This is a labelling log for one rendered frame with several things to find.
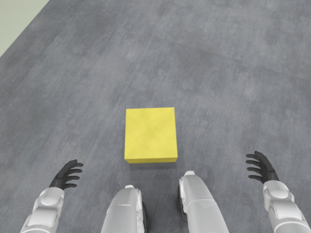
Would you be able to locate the robot right forearm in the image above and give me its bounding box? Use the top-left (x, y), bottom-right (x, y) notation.
top-left (263, 180), bottom-right (311, 233)

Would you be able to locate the robot left forearm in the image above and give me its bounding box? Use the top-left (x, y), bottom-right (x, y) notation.
top-left (20, 187), bottom-right (64, 233)

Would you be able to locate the right robot thigh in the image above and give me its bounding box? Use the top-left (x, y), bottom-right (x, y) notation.
top-left (179, 175), bottom-right (229, 233)

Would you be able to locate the robot thigh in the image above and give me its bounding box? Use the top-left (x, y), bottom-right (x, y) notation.
top-left (101, 187), bottom-right (142, 233)
top-left (179, 175), bottom-right (229, 233)

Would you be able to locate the robot right hand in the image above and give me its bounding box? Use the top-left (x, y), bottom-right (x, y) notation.
top-left (246, 151), bottom-right (279, 184)

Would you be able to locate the carton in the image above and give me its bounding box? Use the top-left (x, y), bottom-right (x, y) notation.
top-left (124, 107), bottom-right (178, 164)

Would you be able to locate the robot left hand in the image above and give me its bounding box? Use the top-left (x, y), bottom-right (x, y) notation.
top-left (49, 160), bottom-right (83, 190)

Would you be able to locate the left robot thigh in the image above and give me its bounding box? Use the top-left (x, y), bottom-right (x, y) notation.
top-left (101, 187), bottom-right (142, 233)

